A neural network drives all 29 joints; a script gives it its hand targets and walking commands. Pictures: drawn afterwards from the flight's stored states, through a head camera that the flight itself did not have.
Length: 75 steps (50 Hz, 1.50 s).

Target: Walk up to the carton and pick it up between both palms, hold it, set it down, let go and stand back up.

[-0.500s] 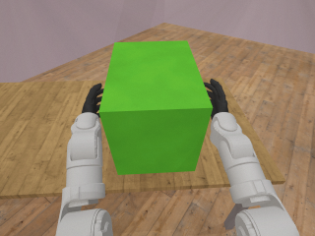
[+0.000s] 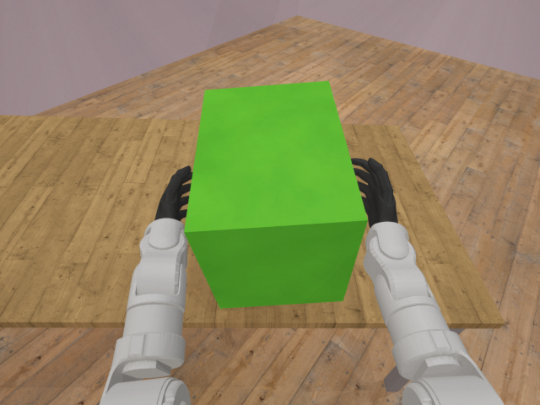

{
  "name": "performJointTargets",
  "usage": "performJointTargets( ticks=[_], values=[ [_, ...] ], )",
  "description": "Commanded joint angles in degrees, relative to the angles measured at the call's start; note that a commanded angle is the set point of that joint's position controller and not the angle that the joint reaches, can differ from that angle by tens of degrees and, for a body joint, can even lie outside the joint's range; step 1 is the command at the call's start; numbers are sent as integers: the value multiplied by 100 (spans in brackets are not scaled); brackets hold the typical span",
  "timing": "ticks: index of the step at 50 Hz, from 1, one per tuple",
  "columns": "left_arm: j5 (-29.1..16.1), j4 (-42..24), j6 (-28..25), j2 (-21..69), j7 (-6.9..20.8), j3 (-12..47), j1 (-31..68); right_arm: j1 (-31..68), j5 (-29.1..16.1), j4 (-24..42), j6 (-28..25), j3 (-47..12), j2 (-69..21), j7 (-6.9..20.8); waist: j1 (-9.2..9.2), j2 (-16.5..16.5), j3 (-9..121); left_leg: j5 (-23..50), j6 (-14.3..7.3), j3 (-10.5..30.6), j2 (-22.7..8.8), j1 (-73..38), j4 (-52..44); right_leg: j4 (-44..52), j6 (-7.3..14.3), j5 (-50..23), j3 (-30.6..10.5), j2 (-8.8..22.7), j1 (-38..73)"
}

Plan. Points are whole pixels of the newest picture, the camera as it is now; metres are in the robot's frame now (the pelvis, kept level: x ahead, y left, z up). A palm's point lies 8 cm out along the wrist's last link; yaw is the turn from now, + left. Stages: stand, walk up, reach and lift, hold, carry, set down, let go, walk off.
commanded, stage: set down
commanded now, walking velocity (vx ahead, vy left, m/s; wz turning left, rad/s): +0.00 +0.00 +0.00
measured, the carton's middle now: (273, 195) +0.45 +0.01 +0.07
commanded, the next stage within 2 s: none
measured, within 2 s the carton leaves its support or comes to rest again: neither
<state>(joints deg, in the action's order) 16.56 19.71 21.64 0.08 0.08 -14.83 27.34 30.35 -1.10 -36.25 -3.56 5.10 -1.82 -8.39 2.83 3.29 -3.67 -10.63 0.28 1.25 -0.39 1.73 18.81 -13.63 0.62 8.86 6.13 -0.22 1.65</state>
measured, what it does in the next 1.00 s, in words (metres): stands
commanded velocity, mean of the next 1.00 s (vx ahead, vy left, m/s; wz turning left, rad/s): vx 0.00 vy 0.00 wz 0.00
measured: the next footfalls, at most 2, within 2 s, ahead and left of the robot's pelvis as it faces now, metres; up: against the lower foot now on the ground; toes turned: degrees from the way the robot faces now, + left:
none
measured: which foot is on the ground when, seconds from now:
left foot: down 0.00-1.00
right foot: down 0.00-1.00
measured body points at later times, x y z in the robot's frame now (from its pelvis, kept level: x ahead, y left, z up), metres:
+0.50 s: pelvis +0.00 +0.00 +0.00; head -0.02 +0.02 +0.45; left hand +0.39 +0.17 +0.09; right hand +0.39 -0.14 +0.12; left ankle +0.00 +0.12 -0.75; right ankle -0.01 -0.11 -0.75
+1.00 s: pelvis +0.01 +0.00 +0.00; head +0.02 +0.02 +0.45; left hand +0.41 +0.16 +0.06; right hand +0.40 -0.15 +0.10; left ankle +0.00 +0.12 -0.75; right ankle -0.01 -0.11 -0.75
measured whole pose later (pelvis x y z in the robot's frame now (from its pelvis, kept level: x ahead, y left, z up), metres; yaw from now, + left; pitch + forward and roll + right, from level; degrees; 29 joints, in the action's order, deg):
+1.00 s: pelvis +0.01 +0.00 +0.00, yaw -3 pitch +0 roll +0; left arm 18.6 48.7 4.0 0.4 -0.8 -24.9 38.5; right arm 39.7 15.8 -54.3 -13.3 25.8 -5.3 -4.0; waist -1.2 2.1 -0.4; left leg -9.7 0.3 -1.7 -0.9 6.6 16.3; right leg -14.0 0.8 8.4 3.3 -0.6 -5.7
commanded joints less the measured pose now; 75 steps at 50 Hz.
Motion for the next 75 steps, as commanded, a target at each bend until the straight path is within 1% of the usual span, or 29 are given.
performJointTargets(
  ticks=[1, 4, 8, 14, 21, 25, 30, 31, 35, 38, 44, 48, 53, 62, 64, 73, 75],
  values=[
    [-643, -1351, -777, 3269, 779, 2803, 4267, 4009, 3, 1561, -554, -2094, -2784, 683, 58, -649, 3090, 2782, 408, -317, 170, -789, 113, -296, -249, -2449, 59, -134, 979],
    [-535, -1110, -762, 3255, 790, 2572, 4198, 3965, 49, 1288, -520, -1965, -2761, 730, -35, -610, 2889, 2581, 380, -358, 165, -685, 16, -269, -253, -2292, 48, -130, 962],
    [-368, -628, -756, 3186, 857, 2184, 4098, 4003, 200, 929, -542, -1695, -2692, 789, -143, -471, 2578, 2231, 304, -443, 163, -534, -120, -206, -264, -2098, 42, -110, 970],
    [-272, -150, -973, 3181, 862, 1893, 4318, 4110, 508, 425, -724, -1205, -2651, 882, -178, -447, 2531, 2121, 309, -555, 133, -551, -184, -136, -247, -1880, 82, -119, 863],
    [-287, 335, -1436, 3262, 739, 1783, 4915, 4338, 930, -108, -957, -667, -2758, 983, -157, -517, 2861, 2121, 356, -626, 88, -589, -176, -127, -225, -1741, 109, -110, 693],
    [-277, 631, -1688, 3291, 675, 1666, 5190, 4442, 1155, -383, -1053, -373, -2843, 1044, -193, -565, 3075, 2048, 361, -668, 76, -512, -200, -133, -218, -1625, 102, -89, 620],
    [-256, 957, -1981, 3286, 609, 1485, 5413, 4539, 1354, -652, -1152, -173, -2973, 1103, -250, -533, 3318, 2143, 350, -716, 74, -370, -176, -199, -227, -1830, 58, -73, 683],
    [-214, 1063, -2015, 3264, 604, 1406, 5401, 4500, 1394, -771, -1143, -116, -2979, 1116, -270, -549, 3234, 2097, 346, -727, 75, -319, -197, -200, -223, -1786, 47, -62, 694],
    [-107, 1424, -2095, 3103, 649, 1053, 5343, 4410, 1588, -1032, -1106, 132, -3010, 1155, -343, -426, 2985, 1766, 262, -794, 93, -29, -321, -205, -264, -1672, -6, -15, 784],
    [-44, 1528, -2181, 3059, 659, 903, 5328, 4406, 1696, -1091, -1141, 230, -3033, 1186, -399, -419, 3077, 1843, 258, -837, 92, 47, -323, -260, -269, -1809, -9, -18, 871],
    [22, 1676, -2387, 3004, 619, 768, 5358, 4339, 1868, -1215, -1235, 337, -3093, 1219, -418, -430, 3208, 2122, 279, -870, 69, 95, -239, -364, -279, -2214, -33, -16, 939],
    [31, 1711, -2513, 3012, 576, 759, 5416, 4272, 1962, -1328, -1297, 440, -3102, 1234, -404, -504, 3316, 2314, 326, -874, 41, 31, -173, -392, -266, -2253, -20, -30, 814],
    [-19, 1788, -2720, 3063, 482, 842, 5490, 4267, 2085, -1416, -1426, 519, -3127, 1248, -378, -575, 3618, 2783, 406, -849, -5, -99, 7, -456, -234, -2474, 1, -64, 641],
    [-33, 2146, -3044, 3031, 411, 737, 5521, 4202, 2274, -1706, -1556, 638, -3219, 1246, -392, -560, 3841, 3114, 416, -823, -38, 80, 136, -579, -236, -2811, -38, -50, 525],
    [-41, 2210, -3119, 3008, 405, 698, 5581, 4170, 2331, -1795, -1564, 704, -3250, 1246, -374, -549, 3889, 3095, 414, -822, -41, 148, 142, -592, -235, -2802, -46, -39, 490],
    [38, 2629, -3444, 2881, 393, 412, 5720, 4206, 2609, -1968, -1653, 894, -3391, 1261, -443, -486, 4127, 2898, 340, -850, -48, 605, 126, -753, -266, -3066, -98, 23, 540],
    [54, 2692, -3517, 2856, 386, 370, 5774, 4187, 2666, -2044, -1668, 954, -3413, 1262, -427, -497, 4203, 2875, 339, -853, -48, 694, 131, -794, -269, -3132, -111, 37, 551]
  ],
)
